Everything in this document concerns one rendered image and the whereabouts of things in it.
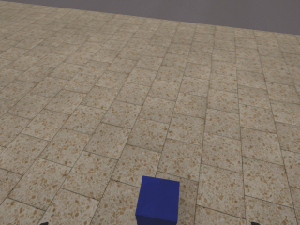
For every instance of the carton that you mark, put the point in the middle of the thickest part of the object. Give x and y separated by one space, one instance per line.
158 201

